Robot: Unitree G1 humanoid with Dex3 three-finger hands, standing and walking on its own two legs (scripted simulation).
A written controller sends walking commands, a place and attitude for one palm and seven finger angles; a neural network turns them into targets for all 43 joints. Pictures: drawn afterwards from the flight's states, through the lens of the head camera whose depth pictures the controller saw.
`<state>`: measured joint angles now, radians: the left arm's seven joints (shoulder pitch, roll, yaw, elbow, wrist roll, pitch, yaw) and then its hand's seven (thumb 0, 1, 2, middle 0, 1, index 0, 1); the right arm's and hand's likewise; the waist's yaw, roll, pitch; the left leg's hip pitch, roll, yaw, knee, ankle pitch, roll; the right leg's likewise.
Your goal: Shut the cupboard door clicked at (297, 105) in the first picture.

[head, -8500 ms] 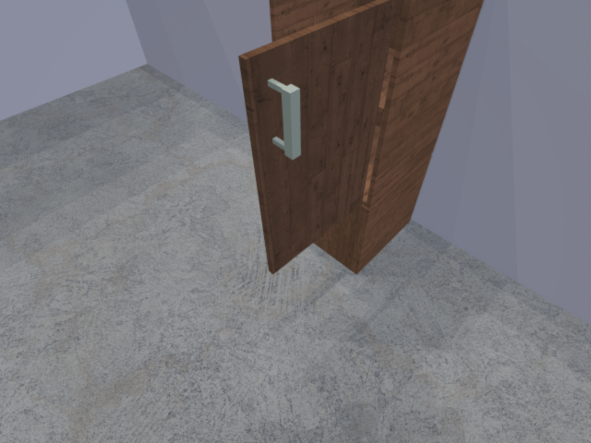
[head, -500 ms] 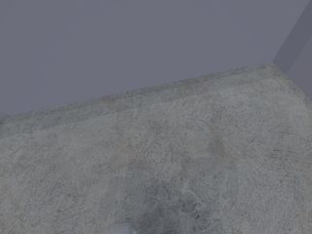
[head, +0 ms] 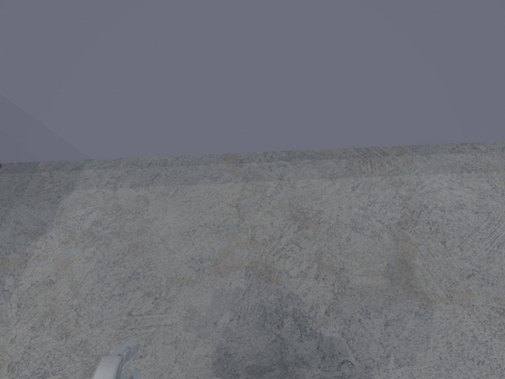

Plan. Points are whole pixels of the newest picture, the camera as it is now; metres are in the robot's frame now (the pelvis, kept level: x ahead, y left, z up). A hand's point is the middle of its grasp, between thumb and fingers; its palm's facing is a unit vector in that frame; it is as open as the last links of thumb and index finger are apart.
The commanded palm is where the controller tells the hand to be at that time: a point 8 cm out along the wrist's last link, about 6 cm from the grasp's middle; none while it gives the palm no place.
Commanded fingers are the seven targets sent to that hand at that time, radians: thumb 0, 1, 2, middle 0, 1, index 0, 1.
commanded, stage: walk to a spot facing it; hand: left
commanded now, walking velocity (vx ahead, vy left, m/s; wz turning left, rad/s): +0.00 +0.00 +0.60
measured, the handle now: out of the picture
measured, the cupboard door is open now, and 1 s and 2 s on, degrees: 88 88 88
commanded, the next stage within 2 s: none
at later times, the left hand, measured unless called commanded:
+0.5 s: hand out of the picture -0.03 +0.25 -0.18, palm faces +0.38 -0.90 -0.24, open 7.4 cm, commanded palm none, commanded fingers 0.00 0.90 0.90 -0.20 -0.30 -0.20 -0.30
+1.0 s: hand (123, 350) +0.18 +0.25 -0.13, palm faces +0.56 -0.80 -0.21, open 7.4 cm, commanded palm none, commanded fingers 0.00 0.90 0.90 -0.20 -0.30 -0.20 -0.30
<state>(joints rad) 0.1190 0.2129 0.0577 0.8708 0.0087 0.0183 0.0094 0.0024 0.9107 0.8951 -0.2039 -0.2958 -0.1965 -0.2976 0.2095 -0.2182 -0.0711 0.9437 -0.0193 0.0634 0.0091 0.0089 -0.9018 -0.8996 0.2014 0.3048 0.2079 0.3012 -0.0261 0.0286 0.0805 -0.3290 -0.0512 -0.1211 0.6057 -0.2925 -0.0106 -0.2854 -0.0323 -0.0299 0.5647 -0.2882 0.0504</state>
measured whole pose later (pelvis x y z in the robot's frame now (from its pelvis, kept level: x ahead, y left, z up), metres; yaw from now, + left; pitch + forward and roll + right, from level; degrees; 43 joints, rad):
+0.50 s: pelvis +0.02 +0.03 +0.00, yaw +19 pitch +0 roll +1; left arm 0.25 0.27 0.09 0.99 0.02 0.05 -0.02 0.01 0.91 0.89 -0.20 -0.30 -0.20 -0.30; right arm 0.15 -0.21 -0.05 0.91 -0.03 0.00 0.02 0.01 -0.91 -0.90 0.20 0.30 0.20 0.30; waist 0.01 -0.07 0.07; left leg -0.27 -0.02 0.09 0.60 -0.35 0.05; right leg -0.43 -0.15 -0.09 1.09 -0.46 0.07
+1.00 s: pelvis +0.19 +0.03 +0.01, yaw +36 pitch +0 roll +1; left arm 0.14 0.15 0.05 0.91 0.02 -0.06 -0.01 0.00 0.91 0.89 -0.21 -0.30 -0.20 -0.30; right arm 0.28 -0.24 -0.08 1.05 -0.03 0.02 0.02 0.01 -0.91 -0.90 0.20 0.30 0.20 0.30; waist -0.05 0.04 0.09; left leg -0.47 0.04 0.02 1.19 -0.34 0.00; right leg -0.26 -0.09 -0.20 0.52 -0.26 -0.02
